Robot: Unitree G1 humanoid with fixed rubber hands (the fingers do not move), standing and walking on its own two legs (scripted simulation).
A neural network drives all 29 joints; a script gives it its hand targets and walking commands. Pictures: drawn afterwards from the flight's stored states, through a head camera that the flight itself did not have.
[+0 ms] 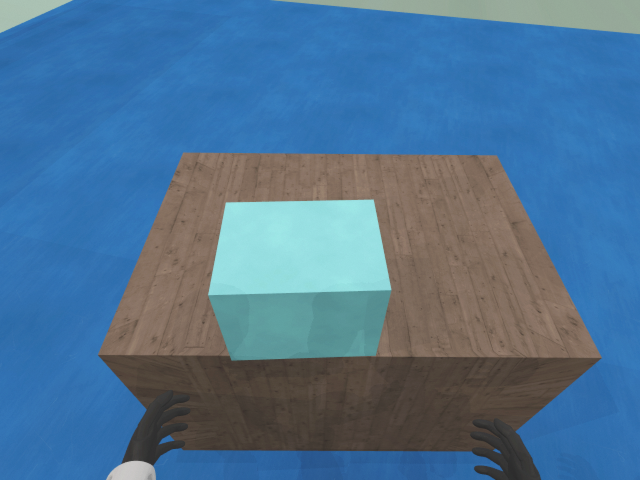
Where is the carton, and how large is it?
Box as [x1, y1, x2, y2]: [208, 200, 390, 360]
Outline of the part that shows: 373,200 226,203 208,295 232,360 375,355 390,293 390,285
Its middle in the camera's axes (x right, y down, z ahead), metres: -0.04 +0.07 +0.68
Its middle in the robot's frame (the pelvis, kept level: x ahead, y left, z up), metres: +0.47 +0.05 -0.07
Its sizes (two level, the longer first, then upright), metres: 0.256 0.193 0.200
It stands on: a pedestal, 0.60 m high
